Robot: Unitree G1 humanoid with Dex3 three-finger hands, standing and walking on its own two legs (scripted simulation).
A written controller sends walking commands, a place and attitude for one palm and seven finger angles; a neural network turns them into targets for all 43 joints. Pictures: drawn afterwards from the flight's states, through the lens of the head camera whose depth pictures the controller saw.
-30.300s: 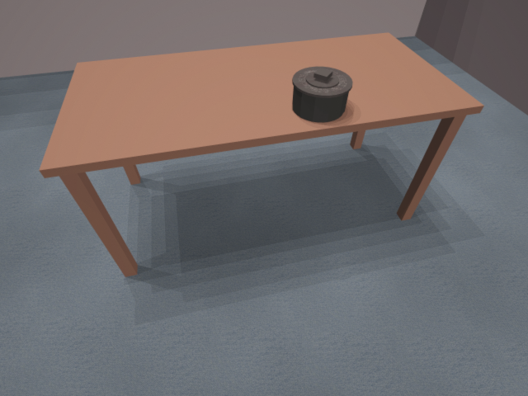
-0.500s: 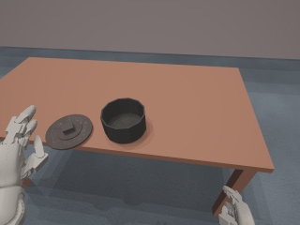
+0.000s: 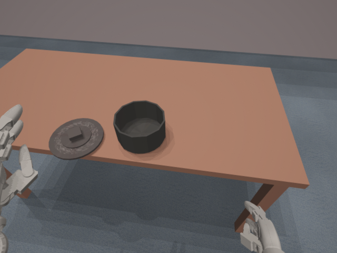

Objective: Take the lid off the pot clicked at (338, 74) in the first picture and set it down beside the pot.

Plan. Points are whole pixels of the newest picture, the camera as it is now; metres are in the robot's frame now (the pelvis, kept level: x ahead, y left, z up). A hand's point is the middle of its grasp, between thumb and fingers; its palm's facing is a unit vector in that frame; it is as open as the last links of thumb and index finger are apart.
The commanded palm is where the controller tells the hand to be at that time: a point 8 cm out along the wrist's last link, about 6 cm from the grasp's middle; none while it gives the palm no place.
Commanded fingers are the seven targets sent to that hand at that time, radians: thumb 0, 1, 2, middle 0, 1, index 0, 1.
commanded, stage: step back with the hand held close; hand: left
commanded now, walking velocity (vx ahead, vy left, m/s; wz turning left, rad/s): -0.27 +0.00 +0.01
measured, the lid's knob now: (74, 133) +0.48 +0.40 -0.09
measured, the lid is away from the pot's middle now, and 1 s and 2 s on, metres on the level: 0.24 0.24 0.24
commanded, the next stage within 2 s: stop stepping back and stand still in 1.56 s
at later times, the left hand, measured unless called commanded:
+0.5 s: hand (18, 215) +0.13 +0.25 +0.16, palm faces +0.37 -0.81 -0.46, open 7.4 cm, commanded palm +0.07 +0.29 +0.17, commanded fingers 0.00 0.90 0.90 -0.20 -0.30 -0.20 -0.30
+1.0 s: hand out of the picture +0.08 +0.23 +0.15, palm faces +0.28 -0.85 -0.45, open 7.4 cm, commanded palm +0.01 +0.29 +0.17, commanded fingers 0.00 0.90 0.90 -0.20 -0.30 -0.20 -0.30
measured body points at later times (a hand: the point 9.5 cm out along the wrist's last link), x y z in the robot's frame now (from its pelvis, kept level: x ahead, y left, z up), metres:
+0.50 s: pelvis -0.05 +0.01 -0.01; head -0.04 +0.01 +0.44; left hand +0.11 +0.29 +0.18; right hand +0.13 -0.21 -0.09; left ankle -0.01 +0.12 -0.74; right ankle -0.01 -0.13 -0.74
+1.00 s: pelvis -0.12 +0.01 -0.02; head -0.09 +0.03 +0.43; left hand +0.06 +0.27 +0.18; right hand +0.06 -0.22 -0.09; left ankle -0.01 +0.12 -0.74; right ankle -0.08 -0.13 -0.74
